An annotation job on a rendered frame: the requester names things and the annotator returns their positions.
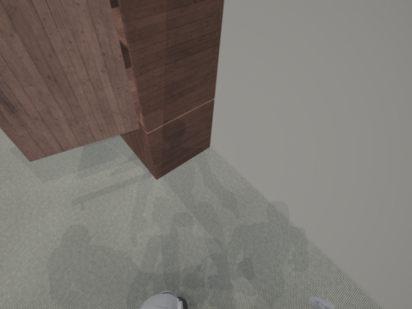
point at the cupboard door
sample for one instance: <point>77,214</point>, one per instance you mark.
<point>63,81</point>

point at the robot left shin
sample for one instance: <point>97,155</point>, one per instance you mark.
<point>168,292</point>

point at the robot left thigh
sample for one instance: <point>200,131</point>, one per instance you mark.
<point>162,301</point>

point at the robot right hand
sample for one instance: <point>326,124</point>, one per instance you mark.
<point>318,303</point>

